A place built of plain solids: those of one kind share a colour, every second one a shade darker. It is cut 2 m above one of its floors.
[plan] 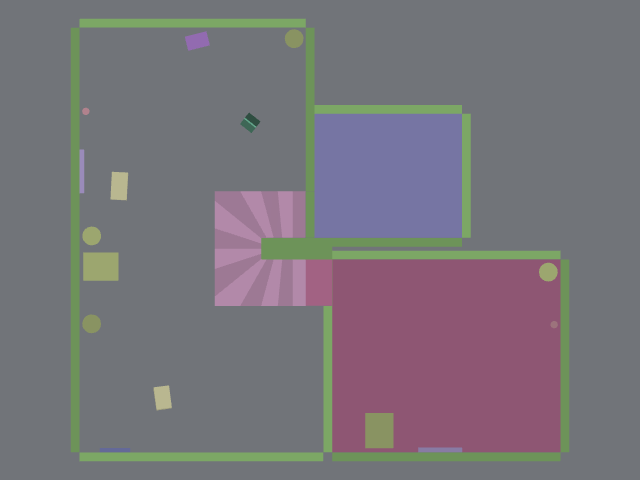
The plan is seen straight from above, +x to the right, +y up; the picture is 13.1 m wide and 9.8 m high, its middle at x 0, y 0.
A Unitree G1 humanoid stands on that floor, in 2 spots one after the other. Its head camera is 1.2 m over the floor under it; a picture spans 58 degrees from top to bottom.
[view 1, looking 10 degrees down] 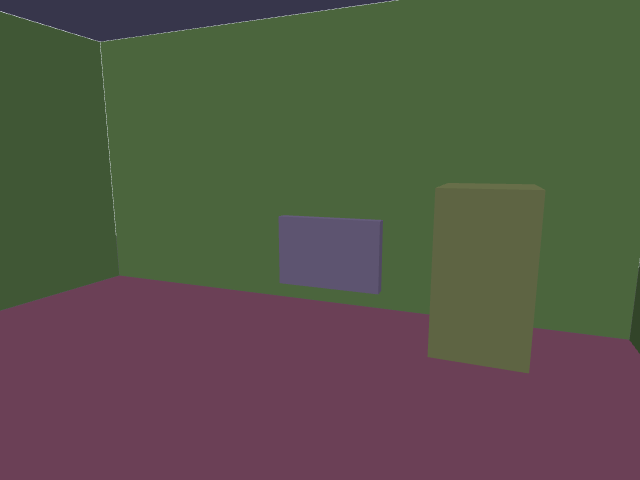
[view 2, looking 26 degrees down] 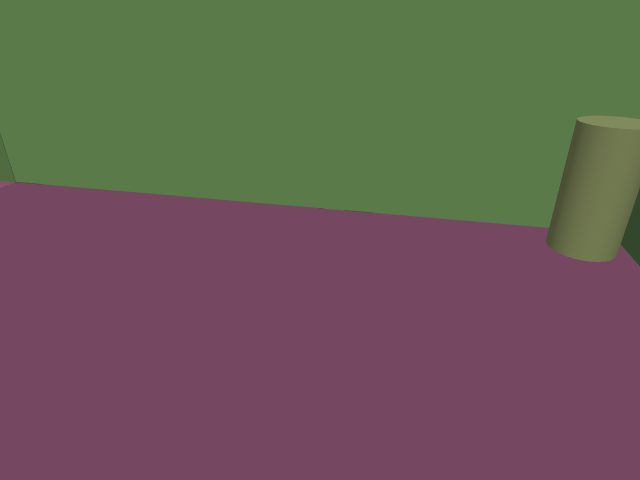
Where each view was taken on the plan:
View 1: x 1.17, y -0.91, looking -68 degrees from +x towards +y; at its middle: radiator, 3.64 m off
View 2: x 3.64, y -3.32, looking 103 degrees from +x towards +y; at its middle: floor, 2.74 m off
